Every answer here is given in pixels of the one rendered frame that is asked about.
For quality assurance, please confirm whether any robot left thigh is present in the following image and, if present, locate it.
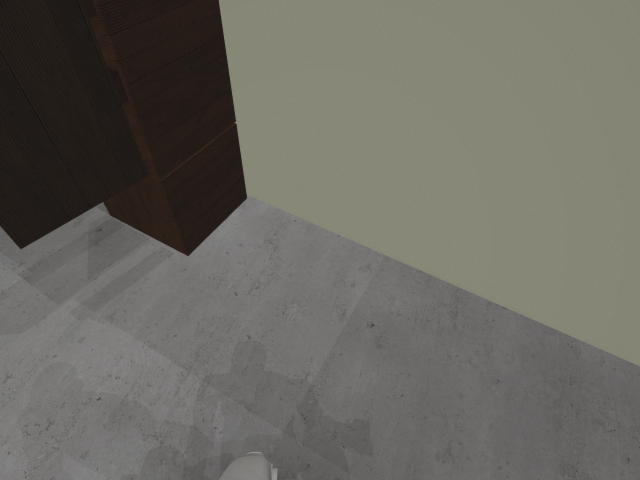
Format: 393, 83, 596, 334
219, 456, 278, 480

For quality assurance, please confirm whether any cupboard door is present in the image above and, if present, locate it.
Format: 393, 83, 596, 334
0, 0, 149, 249

